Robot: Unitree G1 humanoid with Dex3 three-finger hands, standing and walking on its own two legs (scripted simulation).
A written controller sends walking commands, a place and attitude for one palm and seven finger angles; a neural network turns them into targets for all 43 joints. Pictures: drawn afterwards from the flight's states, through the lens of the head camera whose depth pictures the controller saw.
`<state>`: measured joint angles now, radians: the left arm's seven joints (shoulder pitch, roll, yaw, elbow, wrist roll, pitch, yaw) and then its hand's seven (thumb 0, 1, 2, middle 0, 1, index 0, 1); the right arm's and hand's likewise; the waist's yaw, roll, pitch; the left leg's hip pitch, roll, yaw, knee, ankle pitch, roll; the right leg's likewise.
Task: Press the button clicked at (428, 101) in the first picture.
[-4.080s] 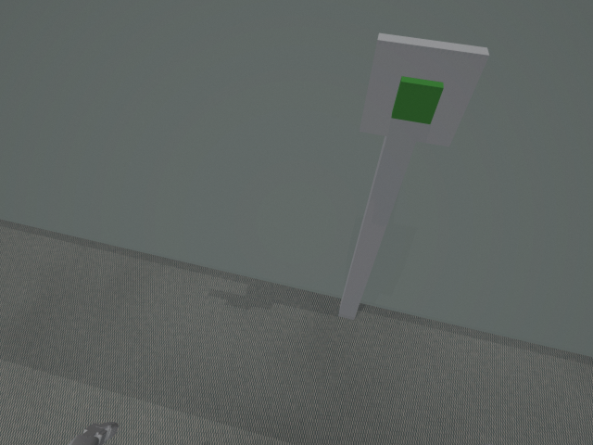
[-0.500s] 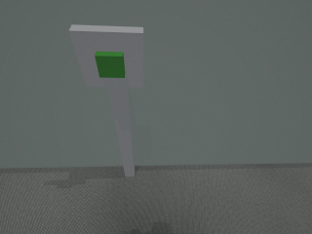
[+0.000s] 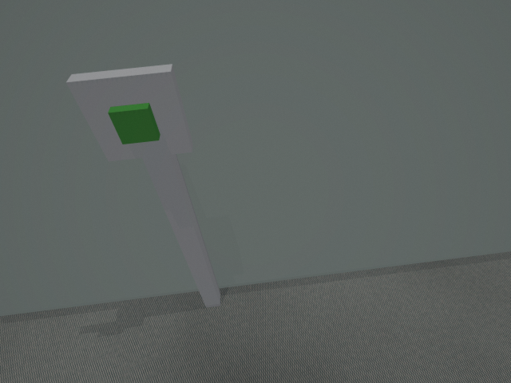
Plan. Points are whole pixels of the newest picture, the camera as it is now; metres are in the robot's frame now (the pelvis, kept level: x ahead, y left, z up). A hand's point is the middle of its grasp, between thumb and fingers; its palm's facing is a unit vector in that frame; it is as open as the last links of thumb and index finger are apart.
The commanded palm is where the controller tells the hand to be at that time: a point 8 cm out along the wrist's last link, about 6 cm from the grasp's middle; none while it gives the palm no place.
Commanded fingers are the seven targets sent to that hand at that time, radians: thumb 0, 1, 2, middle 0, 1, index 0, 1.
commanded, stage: come to a stop and stand still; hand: left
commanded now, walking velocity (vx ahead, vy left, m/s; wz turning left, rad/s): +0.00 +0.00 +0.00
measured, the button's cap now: (135, 123) +0.53 +0.23 +0.16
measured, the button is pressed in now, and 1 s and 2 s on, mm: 0 0 0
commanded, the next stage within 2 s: look again from close up in 1.34 s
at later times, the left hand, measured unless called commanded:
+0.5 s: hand out of the picture +0.04 +0.17 -0.16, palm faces +0.05 -0.98 -0.18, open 7.4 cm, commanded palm none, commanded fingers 0.00 0.90 0.90 -0.20 -0.30 -0.20 -0.30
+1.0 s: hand out of the picture +0.10 +0.18 -0.16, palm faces +0.04 -0.98 -0.22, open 7.4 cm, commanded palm none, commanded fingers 0.00 0.90 0.90 -0.20 -0.30 -0.20 -0.30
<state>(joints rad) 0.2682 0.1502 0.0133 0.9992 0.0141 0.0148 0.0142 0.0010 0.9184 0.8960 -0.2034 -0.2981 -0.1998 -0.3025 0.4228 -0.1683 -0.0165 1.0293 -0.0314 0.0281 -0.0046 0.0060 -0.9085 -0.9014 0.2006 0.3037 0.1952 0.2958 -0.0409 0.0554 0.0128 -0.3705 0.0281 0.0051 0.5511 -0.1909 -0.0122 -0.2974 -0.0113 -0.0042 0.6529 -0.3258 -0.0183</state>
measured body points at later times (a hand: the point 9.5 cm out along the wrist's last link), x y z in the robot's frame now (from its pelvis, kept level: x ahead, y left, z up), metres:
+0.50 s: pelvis +0.05 +0.00 +0.01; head +0.06 -0.01 +0.46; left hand +0.04 +0.22 -0.15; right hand +0.07 -0.22 -0.15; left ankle +0.09 +0.15 -0.73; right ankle +0.02 -0.11 -0.73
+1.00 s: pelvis +0.09 +0.00 +0.01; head +0.11 -0.01 +0.46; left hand +0.10 +0.23 -0.14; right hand +0.11 -0.23 -0.15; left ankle +0.09 +0.15 -0.73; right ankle +0.02 -0.11 -0.73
